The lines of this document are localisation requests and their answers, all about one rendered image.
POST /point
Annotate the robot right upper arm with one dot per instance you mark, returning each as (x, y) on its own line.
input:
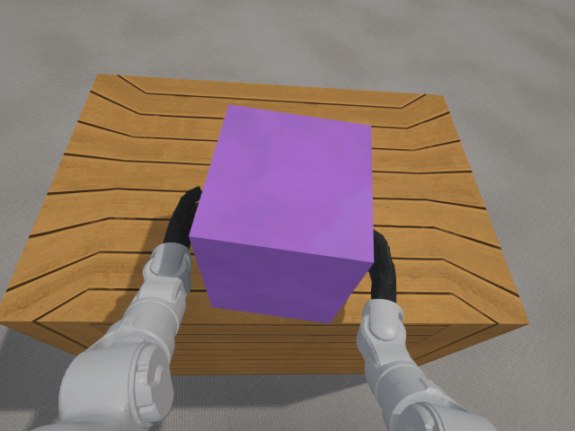
(424, 416)

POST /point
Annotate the robot right forearm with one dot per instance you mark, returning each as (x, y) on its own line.
(393, 377)

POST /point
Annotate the robot left upper arm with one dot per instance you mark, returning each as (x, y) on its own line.
(122, 388)

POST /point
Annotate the left robot hand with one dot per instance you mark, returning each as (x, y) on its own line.
(178, 229)

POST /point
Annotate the pedestal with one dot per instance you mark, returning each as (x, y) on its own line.
(142, 142)

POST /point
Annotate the robot left forearm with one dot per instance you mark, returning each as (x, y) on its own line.
(156, 311)

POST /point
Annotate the carton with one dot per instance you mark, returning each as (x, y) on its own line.
(284, 224)

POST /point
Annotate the right robot hand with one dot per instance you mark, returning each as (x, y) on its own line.
(382, 272)

